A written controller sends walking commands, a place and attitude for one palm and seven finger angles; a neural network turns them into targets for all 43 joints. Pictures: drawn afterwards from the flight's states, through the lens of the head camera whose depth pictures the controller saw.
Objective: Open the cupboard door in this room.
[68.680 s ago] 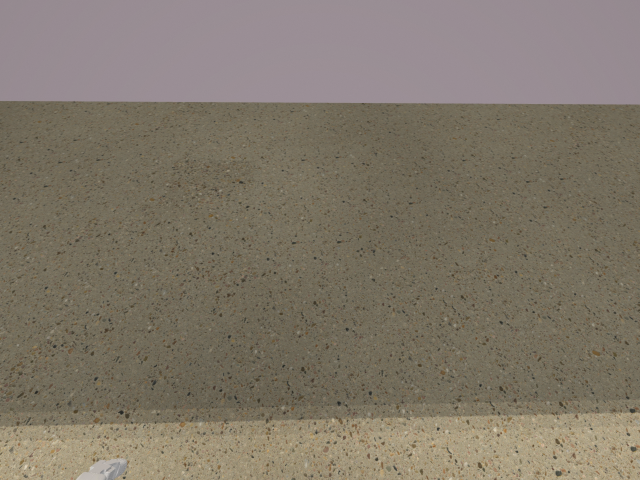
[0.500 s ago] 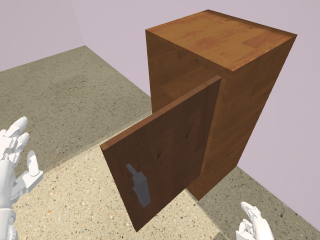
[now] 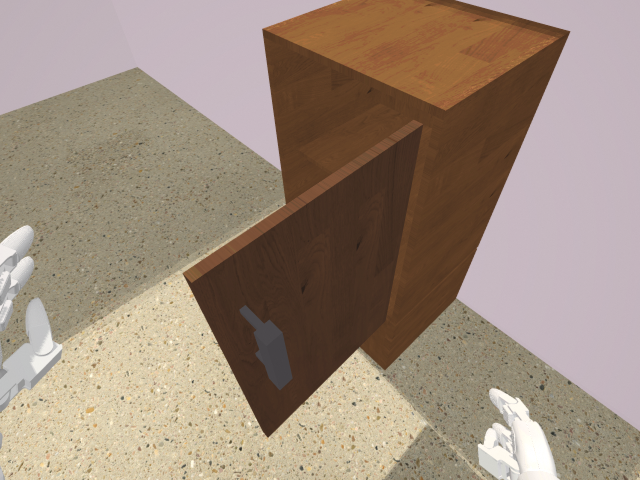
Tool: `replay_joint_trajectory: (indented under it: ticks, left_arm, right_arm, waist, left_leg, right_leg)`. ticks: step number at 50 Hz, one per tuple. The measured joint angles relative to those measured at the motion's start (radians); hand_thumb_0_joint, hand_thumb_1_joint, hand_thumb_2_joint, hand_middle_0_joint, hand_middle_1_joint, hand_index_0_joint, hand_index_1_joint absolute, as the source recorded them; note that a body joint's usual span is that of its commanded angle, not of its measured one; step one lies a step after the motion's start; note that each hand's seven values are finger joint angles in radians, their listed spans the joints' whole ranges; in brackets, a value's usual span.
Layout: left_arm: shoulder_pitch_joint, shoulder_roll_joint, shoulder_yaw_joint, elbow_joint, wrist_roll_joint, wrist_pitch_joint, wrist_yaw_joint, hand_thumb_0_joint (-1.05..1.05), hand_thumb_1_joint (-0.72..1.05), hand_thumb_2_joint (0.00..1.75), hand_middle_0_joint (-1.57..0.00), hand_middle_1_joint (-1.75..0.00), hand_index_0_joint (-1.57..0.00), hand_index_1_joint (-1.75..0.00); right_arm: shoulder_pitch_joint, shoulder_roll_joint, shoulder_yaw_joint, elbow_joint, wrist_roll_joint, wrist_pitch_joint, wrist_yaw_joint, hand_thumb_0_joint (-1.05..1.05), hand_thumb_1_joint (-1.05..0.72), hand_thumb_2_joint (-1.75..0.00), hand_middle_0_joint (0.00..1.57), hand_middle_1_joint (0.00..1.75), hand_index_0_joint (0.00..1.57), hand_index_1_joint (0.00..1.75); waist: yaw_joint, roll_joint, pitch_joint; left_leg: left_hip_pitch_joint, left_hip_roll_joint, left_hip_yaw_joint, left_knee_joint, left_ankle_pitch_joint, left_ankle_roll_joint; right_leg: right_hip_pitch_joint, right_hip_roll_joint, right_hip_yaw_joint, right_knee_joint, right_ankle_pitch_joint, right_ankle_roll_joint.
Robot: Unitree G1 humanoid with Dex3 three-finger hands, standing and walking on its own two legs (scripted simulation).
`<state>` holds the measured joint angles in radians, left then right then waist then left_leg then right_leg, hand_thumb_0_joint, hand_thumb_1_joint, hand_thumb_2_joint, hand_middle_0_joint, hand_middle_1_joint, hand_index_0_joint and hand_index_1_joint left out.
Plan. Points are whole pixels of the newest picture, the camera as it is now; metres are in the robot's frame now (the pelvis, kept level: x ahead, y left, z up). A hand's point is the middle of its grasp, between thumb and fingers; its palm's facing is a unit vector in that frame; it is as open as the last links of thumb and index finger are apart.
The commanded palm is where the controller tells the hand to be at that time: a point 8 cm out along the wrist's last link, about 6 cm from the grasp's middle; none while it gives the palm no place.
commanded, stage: step back with the hand held close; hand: left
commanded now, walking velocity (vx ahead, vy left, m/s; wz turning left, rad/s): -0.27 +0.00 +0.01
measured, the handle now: (264, 347) +0.29 +0.10 -0.02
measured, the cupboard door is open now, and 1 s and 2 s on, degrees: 92 92 92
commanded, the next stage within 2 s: stop stepping back and stand still in 1.02 s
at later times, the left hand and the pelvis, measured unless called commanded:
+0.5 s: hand out of the picture +0.12 +0.28 +0.16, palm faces +0.45 -0.76 -0.48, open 7.4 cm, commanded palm +0.06 +0.32 +0.17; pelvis -0.07 +0.02 -0.01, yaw +2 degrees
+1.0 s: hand out of the picture +0.05 +0.30 +0.16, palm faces +0.47 -0.74 -0.48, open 7.4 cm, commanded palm -0.03 +0.32 +0.17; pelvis -0.14 +0.01 -0.01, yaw +5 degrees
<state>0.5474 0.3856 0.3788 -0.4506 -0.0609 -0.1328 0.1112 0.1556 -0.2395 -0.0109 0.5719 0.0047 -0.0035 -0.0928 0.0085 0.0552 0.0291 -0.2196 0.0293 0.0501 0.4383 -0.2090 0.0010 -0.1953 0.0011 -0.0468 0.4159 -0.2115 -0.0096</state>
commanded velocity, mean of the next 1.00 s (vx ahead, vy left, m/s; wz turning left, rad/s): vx -0.34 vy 0.00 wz -0.04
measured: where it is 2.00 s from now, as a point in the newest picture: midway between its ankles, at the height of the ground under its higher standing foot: outside the picture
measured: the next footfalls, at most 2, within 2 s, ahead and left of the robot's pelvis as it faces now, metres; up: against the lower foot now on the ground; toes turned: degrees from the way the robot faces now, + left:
left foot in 0.92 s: -0.06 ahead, +0.13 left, +0.00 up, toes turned +6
right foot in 1.26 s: -0.26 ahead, -0.12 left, +0.00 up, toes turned -2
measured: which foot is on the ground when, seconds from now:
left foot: down 0.00-0.74, up 0.76-0.90, down 0.92-1.00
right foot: down 0.00-0.92, up 0.94-1.00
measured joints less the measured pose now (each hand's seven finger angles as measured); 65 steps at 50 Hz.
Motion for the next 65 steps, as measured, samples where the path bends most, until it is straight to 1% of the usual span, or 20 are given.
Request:
replay_joint_trajectory:
  ticks: [9, 23, 28, 33, 37, 39, 42, 43, 45, 46, 47, 48, 50, 53, 55, 57, 60, 62, 63, 65]
  left_arm:
    - [0.026, 0.048, 0.03, -0.054, 0.002, -0.012, 0.023, 0.01, 0.89, 0.9, -0.21, -0.3, -0.21, -0.3]
    - [0.013, 0.02, 0.05, -0.086, 0.032, -0.071, 0.057, 0.01, 0.89, 0.9, -0.21, -0.3, -0.21, -0.3]
    - [0.001, 0.03, 0.064, -0.098, 0.037, -0.082, 0.062, 0.01, 0.89, 0.9, -0.21, -0.3, -0.21, -0.3]
    - [-0.009, 0.056, 0.091, -0.1, 0.05, -0.095, 0.051, 0.01, 0.89, 0.9, -0.21, -0.3, -0.21, -0.3]
    - [-0.016, 0.04, 0.103, -0.106, 0.047, -0.107, 0.042, 0.01, 0.89, 0.9, -0.21, -0.3, -0.21, -0.3]
    - [-0.014, 0.027, 0.086, -0.122, 0.041, -0.103, 0.046, 0.01, 0.89, 0.9, -0.21, -0.3, -0.21, -0.3]
    - [-0.014, 0.016, 0.054, -0.136, 0.042, -0.096, 0.052, 0.01, 0.89, 0.9, -0.21, -0.3, -0.21, -0.3]
    - [-0.012, 0.018, 0.051, -0.136, 0.044, -0.094, 0.053, 0.01, 0.89, 0.9, -0.21, -0.3, -0.21, -0.3]
    - [-0.005, 0.028, 0.055, -0.14, 0.042, -0.091, 0.055, 0.01, 0.89, 0.9, -0.21, -0.3, -0.21, -0.3]
    - [-0.008, 0.038, 0.06, -0.142, 0.04, -0.092, 0.055, 0.01, 0.88, 0.9, -0.21, -0.3, -0.21, -0.3]
    - [-0.02, 0.051, 0.067, -0.138, 0.042, -0.094, 0.055, 0.01, 0.88, 0.9, -0.21, -0.3, -0.21, -0.3]
    - [-0.027, 0.062, 0.078, -0.128, 0.042, -0.098, 0.054, 0.01, 0.88, 0.9, -0.21, -0.3, -0.21, -0.3]
    - [-0.022, 0.068, 0.095, -0.119, 0.033, -0.095, 0.051, 0.01, 0.88, 0.9, -0.21, -0.3, -0.21, -0.3]
    - [-0.001, 0.052, 0.101, -0.144, 0.019, -0.091, 0.056, 0.01, 0.89, 0.9, -0.21, -0.3, -0.21, -0.3]
    - [0.004, 0.034, 0.084, -0.165, 0.016, -0.087, 0.056, 0.01, 0.89, 0.9, -0.21, -0.3, -0.21, -0.3]
    - [-0.005, 0.026, 0.064, -0.174, 0.015, -0.08, 0.051, 0.01, 0.89, 0.9, -0.21, -0.3, -0.2, -0.3]
    - [-0.013, 0.043, 0.055, -0.167, 0.005, -0.063, 0.043, 0.01, 0.89, 0.9, -0.21, -0.3, -0.2, -0.3]
    - [0.007, 0.074, 0.07, -0.163, -0.003, -0.052, 0.039, 0.01, 0.89, 0.9, -0.21, -0.3, -0.2, -0.3]
    - [0.029, 0.099, 0.088, -0.167, -0.007, -0.049, 0.038, 0.01, 0.89, 0.9, -0.21, -0.3, -0.2, -0.3]
    - [0.051, 0.096, 0.082, -0.154, -0.008, -0.053, 0.027, 0.01, 0.89, 0.9, -0.21, -0.3, -0.21, -0.3]
  right_arm:
    - [0.014, 0.01, -0.007, -0.02, 0.008, 0.017, -0.009, 0.01, -0.9, -0.9, 0.2, 0.3, 0.2, 0.3]
    - [0.059, 0.024, 0.008, 0.003, -0.005, -0.046, -0.004, 0.01, -0.9, -0.9, 0.2, 0.3, 0.2, 0.3]
    - [0.063, 0.032, 0.011, 0.014, -0.01, -0.067, -0.004, 0.01, -0.9, -0.9, 0.2, 0.3, 0.2, 0.3]
    - [0.066, 0.047, 0.008, 0.011, -0.014, -0.082, 0.001, 0.01, -0.9, -0.9, 0.2, 0.3, 0.2, 0.3]
    - [0.037, 0.047, 0.001, 0.022, -0.016, -0.084, 0.013, 0.01, -0.9, -0.9, 0.2, 0.3, 0.2, 0.3]
    - [0.024, 0.044, -0.007, 0.035, -0.016, -0.078, 0.023, 0.01, -0.9, -0.9, 0.2, 0.3, 0.2, 0.3]
    - [0.006, 0.043, -0.015, 0.058, -0.018, -0.051, 0.031, 0.01, -0.9, -0.9, 0.2, 0.3, 0.2, 0.3]
    - [0.002, 0.045, -0.015, 0.06, -0.018, -0.043, 0.029, 0.01, -0.9, -0.9, 0.2, 0.3, 0.2, 0.3]
    - [-0.001, 0.043, -0.011, 0.05, -0.017, -0.037, 0.024, 0.01, -0.9, -0.9, 0.2, 0.3, 0.2, 0.3]
    - [-0.003, 0.039, -0.012, 0.041, -0.016, -0.04, 0.02, 0.01, -0.9, -0.9, 0.2, 0.3, 0.2, 0.3]
    - [-0.012, 0.042, -0.016, 0.038, -0.017, -0.044, 0.015, 0.01, -0.9, -0.9, 0.2, 0.3, 0.2, 0.3]
    - [-0.02, 0.05, -0.02, 0.04, -0.019, -0.051, 0.012, 0.01, -0.9, -0.9, 0.2, 0.3, 0.2, 0.3]
    - [-0.021, 0.068, -0.024, 0.044, -0.026, -0.075, 0.016, 0.01, -0.9, -0.9, 0.2, 0.3, 0.2, 0.3]
    - [-0.014, 0.093, -0.018, 0.056, -0.029, -0.114, 0.035, 0.01, -0.9, -0.9, 0.2, 0.3, 0.2, 0.3]
    - [-0.014, 0.102, -0.01, 0.062, -0.03, -0.129, 0.049, 0.01, -0.9, -0.9, 0.2, 0.3, 0.2, 0.3]
    - [-0.019, 0.109, 0.0, 0.068, -0.034, -0.135, 0.058, 0.01, -0.9, -0.9, 0.2, 0.3, 0.2, 0.3]
    - [-0.03, 0.118, 0.017, 0.059, -0.033, -0.132, 0.063, 0.01, -0.9, -0.9, 0.2, 0.3, 0.2, 0.3]
    - [-0.024, 0.121, 0.029, 0.035, -0.029, -0.122, 0.064, 0.01, -0.9, -0.9, 0.2, 0.3, 0.21, 0.3]
    - [-0.019, 0.124, 0.035, 0.018, -0.026, -0.115, 0.064, 0.01, -0.9, -0.9, 0.2, 0.3, 0.21, 0.3]
    - [-0.019, 0.099, 0.034, 0.023, -0.024, -0.093, 0.062, 0.0, -0.9, -0.9, 0.2, 0.3, 0.21, 0.3]
  waist:
    - [-0.009, -0.036, 0.011]
    - [-0.01, -0.04, 0.018]
    - [-0.018, -0.047, 0.03]
    - [-0.033, -0.059, 0.033]
    - [-0.015, -0.053, 0.042]
    - [-0.007, -0.061, 0.039]
    - [-0.003, -0.089, 0.029]
    - [-0.004, -0.099, 0.024]
    - [-0.01, -0.11, 0.013]
    - [-0.018, -0.108, 0.012]
    - [-0.021, -0.114, 0.027]
    - [-0.02, -0.118, 0.039]
    - [-0.019, -0.109, 0.04]
    - [0.001, -0.099, 0.031]
    - [0.014, -0.094, 0.024]
    - [0.018, -0.087, 0.018]
    - [0.001, -0.078, 0.011]
    - [-0.017, -0.085, 0.004]
    - [-0.024, -0.106, -0.002]
    - [-0.03, -0.076, 0.008]
  left_leg:
    - [-0.066, -0.012, 0.007, 0.038, 0.022, 0.015]
    - [-0.192, -0.007, -0.024, 0.145, 0.019, 0.032]
    - [-0.21, -0.011, -0.033, 0.149, 0.051, 0.035]
    - [-0.241, -0.023, -0.04, 0.183, 0.052, 0.038]
    - [-0.279, -0.006, -0.029, 0.233, -0.022, 0.029]
    - [-0.304, -0.02, -0.036, 0.294, -0.123, 0.007]
    - [-0.296, -0.039, -0.033, 0.418, -0.188, -0.009]
    - [-0.268, -0.039, -0.028, 0.399, -0.191, -0.01]
    - [-0.182, -0.031, -0.025, 0.255, -0.158, -0.007]
    - [-0.161, -0.025, -0.028, 0.18, -0.072, 0.008]
    - [-0.17, -0.029, -0.028, 0.173, -0.022, 0.018]
    - [-0.176, -0.029, -0.027, 0.177, -0.012, 0.023]
    - [-0.186, -0.013, -0.033, 0.165, -0.01, 0.025]
    - [-0.181, 0.022, -0.022, 0.103, 0.028, 0.018]
    - [-0.176, 0.042, -0.006, 0.057, 0.064, 0.013]
    - [-0.179, 0.059, 0.007, 0.018, 0.1, 0.007]
    - [-0.196, 0.076, 0.017, -0.025, 0.152, -0.005]
    - [-0.219, 0.073, 0.025, -0.031, 0.175, -0.014]
    - [-0.24, 0.06, 0.038, -0.011, 0.162, -0.019]
    - [-0.289, 0.063, 0.006, 0.112, 0.024, -0.024]
  right_leg:
    - [-0.073, -0.014, 0.007, 0.052, 0.017, 0.011]
    - [-0.163, -0.003, -0.009, 0.108, 0.026, 0.015]
    - [-0.183, 0.014, 0.015, 0.131, 0.015, 0.018]
    - [-0.19, 0.045, 0.075, 0.208, -0.017, 0.016]
    - [-0.22, 0.052, 0.074, 0.233, -0.012, 0.003]
    - [-0.229, 0.045, 0.078, 0.223, 0.0, -0.001]
    - [-0.228, 0.023, 0.088, 0.18, 0.034, 0.005]
    - [-0.228, 0.018, 0.092, 0.163, 0.048, 0.009]
    - [-0.244, 0.014, 0.095, 0.143, 0.072, 0.018]
    - [-0.258, 0.014, 0.087, 0.144, 0.078, 0.024]
    - [-0.271, 0.014, 0.091, 0.168, 0.063, 0.029]
    - [-0.287, 0.025, 0.102, 0.241, -0.006, 0.03]
    - [-0.314, 0.063, 0.108, 0.439, -0.141, 0.027]
    - [-0.287, 0.082, 0.08, 0.567, -0.227, 0.03]
    - [-0.24, 0.073, 0.059, 0.551, -0.247, 0.033]
    - [-0.187, 0.064, 0.048, 0.497, -0.265, 0.036]
    - [-0.098, 0.051, 0.035, 0.354, -0.28, 0.031]
    - [-0.014, 0.032, 0.014, 0.176, -0.222, 0.016]
    - [0.028, 0.011, 0.013, 0.078, -0.186, 0.002]
    - [0.029, 0.028, 0.007, 0.053, -0.157, -0.023]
